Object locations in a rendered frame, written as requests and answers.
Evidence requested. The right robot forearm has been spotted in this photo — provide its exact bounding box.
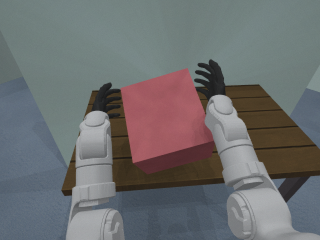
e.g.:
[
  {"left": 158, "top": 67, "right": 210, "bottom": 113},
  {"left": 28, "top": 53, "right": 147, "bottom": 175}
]
[{"left": 204, "top": 95, "right": 292, "bottom": 223}]

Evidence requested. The robot right hand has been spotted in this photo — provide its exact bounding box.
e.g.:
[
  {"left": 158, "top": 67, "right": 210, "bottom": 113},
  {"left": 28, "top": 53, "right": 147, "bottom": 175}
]
[{"left": 194, "top": 59, "right": 226, "bottom": 102}]

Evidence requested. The left robot forearm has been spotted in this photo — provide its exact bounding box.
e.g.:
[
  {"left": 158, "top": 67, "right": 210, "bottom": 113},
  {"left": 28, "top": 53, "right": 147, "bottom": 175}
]
[{"left": 66, "top": 110, "right": 116, "bottom": 240}]

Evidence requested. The robot left upper arm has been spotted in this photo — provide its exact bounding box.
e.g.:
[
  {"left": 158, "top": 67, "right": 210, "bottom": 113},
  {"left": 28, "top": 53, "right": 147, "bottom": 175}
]
[{"left": 66, "top": 208, "right": 125, "bottom": 240}]

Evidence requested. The robot right upper arm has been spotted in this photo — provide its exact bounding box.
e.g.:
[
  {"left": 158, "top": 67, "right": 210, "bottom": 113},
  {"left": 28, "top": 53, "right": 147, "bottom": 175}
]
[{"left": 226, "top": 187, "right": 320, "bottom": 240}]

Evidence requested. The table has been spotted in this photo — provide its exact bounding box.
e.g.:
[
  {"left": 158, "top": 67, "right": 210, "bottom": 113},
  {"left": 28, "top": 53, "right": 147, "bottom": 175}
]
[{"left": 61, "top": 84, "right": 320, "bottom": 203}]

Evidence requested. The carton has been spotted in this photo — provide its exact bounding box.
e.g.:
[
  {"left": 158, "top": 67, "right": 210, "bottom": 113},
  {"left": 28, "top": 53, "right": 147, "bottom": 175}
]
[{"left": 120, "top": 68, "right": 215, "bottom": 175}]

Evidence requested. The robot left hand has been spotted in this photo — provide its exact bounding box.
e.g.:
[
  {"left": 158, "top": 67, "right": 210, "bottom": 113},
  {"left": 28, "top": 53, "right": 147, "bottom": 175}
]
[{"left": 91, "top": 82, "right": 121, "bottom": 119}]

